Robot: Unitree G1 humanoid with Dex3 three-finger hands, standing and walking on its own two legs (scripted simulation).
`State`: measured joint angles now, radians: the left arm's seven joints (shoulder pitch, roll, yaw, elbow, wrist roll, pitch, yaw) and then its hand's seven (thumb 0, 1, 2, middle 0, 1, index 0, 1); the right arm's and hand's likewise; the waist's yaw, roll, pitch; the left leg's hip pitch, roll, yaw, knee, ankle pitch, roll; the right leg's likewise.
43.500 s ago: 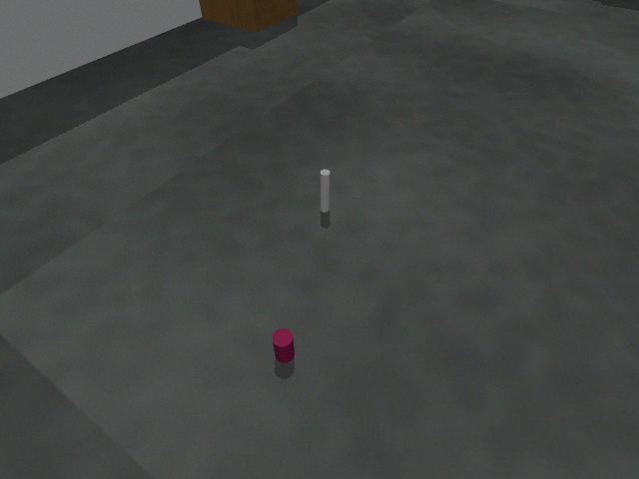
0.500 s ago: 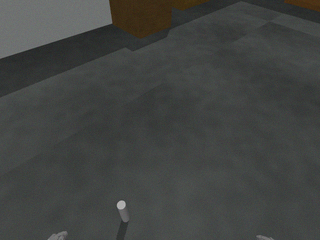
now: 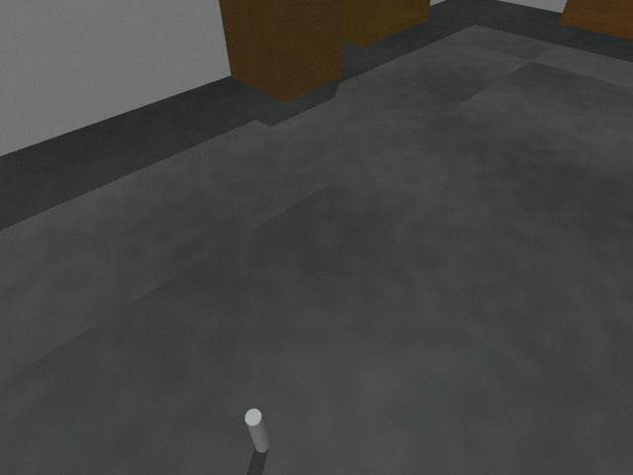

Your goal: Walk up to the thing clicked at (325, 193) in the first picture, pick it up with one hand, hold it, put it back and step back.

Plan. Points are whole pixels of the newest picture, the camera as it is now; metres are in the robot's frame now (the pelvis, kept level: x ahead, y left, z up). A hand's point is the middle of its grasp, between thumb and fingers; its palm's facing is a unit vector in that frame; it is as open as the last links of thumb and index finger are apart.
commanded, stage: stand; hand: left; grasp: from the side
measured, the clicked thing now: (258, 431) +0.42 +0.19 -0.67
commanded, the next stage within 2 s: step back in 1.46 s
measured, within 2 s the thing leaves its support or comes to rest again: neither
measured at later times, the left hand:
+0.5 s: hand out of the picture +0.06 +0.24 -0.16, palm faces -0.04 -0.94 -0.34, open 7.4 cm
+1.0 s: hand out of the picture +0.09 +0.24 -0.15, palm faces -0.04 -0.94 -0.35, open 7.4 cm
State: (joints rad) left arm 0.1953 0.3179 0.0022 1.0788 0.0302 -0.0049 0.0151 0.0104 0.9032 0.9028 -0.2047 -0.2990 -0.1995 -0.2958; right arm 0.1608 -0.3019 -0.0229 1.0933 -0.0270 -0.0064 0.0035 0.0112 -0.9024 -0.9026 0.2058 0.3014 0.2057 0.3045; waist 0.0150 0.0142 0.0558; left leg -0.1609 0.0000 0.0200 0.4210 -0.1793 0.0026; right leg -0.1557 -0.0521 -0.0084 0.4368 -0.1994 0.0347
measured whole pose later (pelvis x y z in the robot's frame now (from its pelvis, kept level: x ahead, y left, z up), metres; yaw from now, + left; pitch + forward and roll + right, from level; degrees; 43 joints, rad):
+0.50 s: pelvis +0.00 -0.01 +0.00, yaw -1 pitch -4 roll +0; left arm 0.14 0.32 0.00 1.14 0.02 -0.01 0.01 0.01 0.90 0.90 -0.20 -0.30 -0.20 -0.30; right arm 0.16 -0.33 -0.02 1.15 -0.02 0.00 0.01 0.01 -0.90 -0.90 0.20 0.30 0.20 0.30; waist 0.00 0.00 0.06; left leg -0.15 0.02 0.03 0.37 -0.16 -0.01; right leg -0.14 -0.03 0.00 0.38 -0.17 0.03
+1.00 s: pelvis +0.02 -0.01 +0.01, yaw -1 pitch -3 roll +0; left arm 0.12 0.33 0.00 1.15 0.02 -0.01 0.00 0.01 0.90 0.90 -0.20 -0.30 -0.20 -0.30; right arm 0.12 -0.34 -0.02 1.16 -0.02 -0.01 0.01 0.01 -0.90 -0.90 0.20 0.30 0.20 0.30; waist 0.00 0.01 0.06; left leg -0.12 0.02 0.03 0.33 -0.16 -0.01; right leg -0.12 -0.03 0.00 0.35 -0.18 0.03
